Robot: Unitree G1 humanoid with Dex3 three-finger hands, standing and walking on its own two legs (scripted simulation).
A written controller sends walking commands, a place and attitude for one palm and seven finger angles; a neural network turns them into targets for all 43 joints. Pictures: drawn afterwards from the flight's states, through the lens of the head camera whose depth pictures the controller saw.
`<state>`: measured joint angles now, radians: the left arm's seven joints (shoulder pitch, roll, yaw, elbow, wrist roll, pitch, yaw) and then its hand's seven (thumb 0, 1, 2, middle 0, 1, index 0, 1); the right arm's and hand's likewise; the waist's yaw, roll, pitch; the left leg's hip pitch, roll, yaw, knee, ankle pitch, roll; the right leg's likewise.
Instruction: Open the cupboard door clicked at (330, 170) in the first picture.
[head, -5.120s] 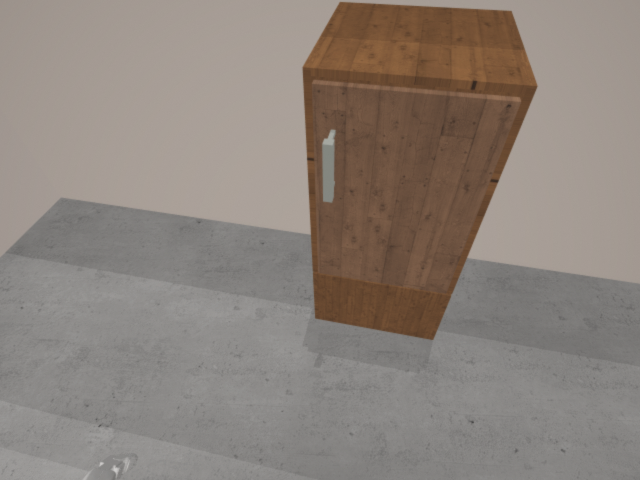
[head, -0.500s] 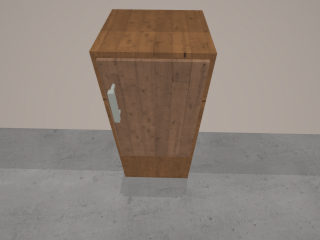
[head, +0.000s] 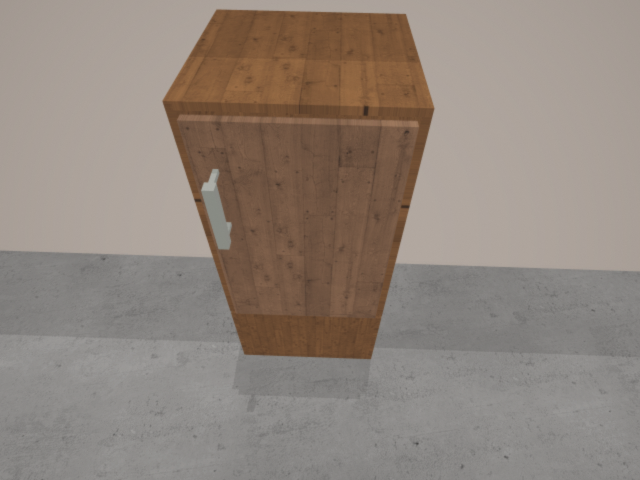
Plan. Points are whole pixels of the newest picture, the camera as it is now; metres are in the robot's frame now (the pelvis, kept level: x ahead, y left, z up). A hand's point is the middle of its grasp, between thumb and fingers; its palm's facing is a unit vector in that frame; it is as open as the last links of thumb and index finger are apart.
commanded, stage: come to a stop and stand still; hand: left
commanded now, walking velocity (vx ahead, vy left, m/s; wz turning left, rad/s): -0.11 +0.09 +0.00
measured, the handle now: (219, 210) +0.56 +0.23 -0.03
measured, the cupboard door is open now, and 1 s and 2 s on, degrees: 0 0 0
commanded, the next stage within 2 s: look again from close up in 1.10 s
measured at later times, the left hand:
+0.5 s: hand out of the picture +0.04 +0.20 -0.17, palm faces +0.01 -0.97 -0.25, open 7.4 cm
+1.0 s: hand out of the picture -0.12 +0.21 -0.17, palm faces +0.04 -0.98 -0.20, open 7.4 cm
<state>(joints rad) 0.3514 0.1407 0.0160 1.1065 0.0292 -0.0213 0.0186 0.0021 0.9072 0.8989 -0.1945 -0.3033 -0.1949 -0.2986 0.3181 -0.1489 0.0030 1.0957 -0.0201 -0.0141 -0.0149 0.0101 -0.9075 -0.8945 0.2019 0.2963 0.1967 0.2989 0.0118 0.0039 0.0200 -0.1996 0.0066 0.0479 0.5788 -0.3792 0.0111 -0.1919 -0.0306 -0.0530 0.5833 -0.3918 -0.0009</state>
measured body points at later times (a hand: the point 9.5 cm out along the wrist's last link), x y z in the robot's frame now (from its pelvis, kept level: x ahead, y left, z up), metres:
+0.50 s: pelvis -0.02 +0.01 +0.00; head +0.01 +0.01 +0.45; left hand +0.04 +0.25 -0.15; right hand +0.05 -0.23 -0.14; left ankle -0.04 +0.11 -0.73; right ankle -0.05 -0.11 -0.72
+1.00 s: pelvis -0.09 +0.03 +0.01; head -0.09 +0.04 +0.46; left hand -0.12 +0.26 -0.15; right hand -0.08 -0.21 -0.14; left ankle -0.04 +0.11 -0.73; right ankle -0.05 -0.11 -0.73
